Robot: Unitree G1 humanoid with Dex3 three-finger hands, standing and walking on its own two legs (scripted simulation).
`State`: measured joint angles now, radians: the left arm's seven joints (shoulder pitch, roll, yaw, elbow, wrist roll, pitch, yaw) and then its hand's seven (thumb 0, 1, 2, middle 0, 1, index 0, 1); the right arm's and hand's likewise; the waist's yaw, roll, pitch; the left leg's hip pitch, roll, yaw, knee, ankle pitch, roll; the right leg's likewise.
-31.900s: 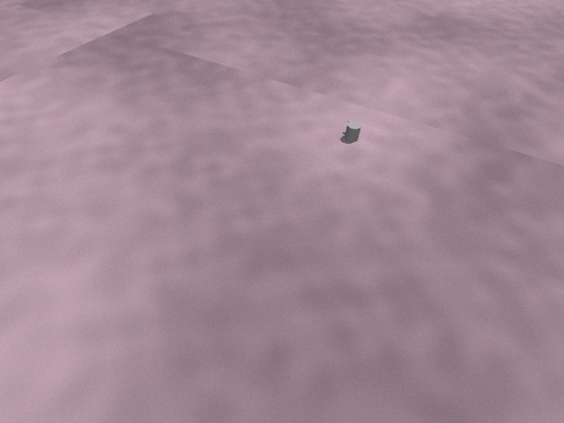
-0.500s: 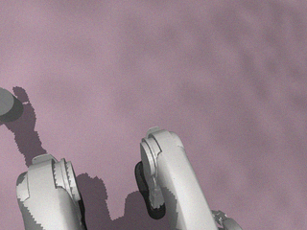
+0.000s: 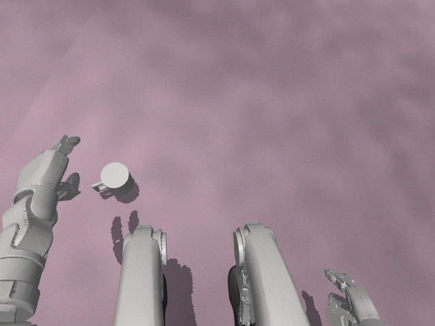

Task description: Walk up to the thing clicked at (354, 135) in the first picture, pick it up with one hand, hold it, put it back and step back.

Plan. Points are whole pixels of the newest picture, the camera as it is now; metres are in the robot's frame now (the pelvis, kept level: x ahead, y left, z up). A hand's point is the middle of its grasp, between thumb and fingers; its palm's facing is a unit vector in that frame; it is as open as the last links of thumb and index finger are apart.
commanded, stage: home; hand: left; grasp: from above
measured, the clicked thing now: (112, 181) +0.48 +0.27 -0.43
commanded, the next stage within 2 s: none
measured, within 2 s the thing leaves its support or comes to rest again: neither
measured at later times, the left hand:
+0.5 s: hand (36, 249) +0.26 +0.21 +0.09, palm faces +0.09 -0.95 -0.30, open 7.4 cm
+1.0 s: hand out of the picture +0.21 +0.19 +0.20, palm faces +0.17 -0.97 -0.19, open 7.4 cm
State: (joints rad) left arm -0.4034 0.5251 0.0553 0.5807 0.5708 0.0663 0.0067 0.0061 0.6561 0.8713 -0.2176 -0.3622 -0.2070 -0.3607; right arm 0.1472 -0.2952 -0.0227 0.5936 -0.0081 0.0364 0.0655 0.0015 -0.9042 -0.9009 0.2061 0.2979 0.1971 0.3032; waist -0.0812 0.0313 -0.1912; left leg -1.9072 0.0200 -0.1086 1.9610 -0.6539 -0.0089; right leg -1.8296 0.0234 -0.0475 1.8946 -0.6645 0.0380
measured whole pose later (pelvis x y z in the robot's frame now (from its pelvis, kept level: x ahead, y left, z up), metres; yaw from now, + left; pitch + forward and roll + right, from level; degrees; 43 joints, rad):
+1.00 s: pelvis +0.07 +0.00 +0.24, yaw +6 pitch +9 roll -3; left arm 0.50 0.22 0.04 -0.11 -0.06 0.46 0.02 0.01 0.90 0.90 -0.20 -0.30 -0.20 -0.30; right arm 0.28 -0.22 0.04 0.51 0.01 -0.23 -0.19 0.01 -0.90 -0.90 0.21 0.30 0.20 0.30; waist -0.04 0.04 -0.18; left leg -0.69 0.02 -0.08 1.00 -0.47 -0.02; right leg -0.62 0.00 -0.05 0.93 -0.48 0.02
